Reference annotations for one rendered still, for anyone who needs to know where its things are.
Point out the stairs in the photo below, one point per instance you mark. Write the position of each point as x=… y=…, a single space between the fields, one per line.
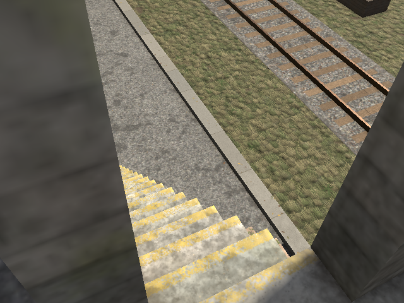
x=188 y=254

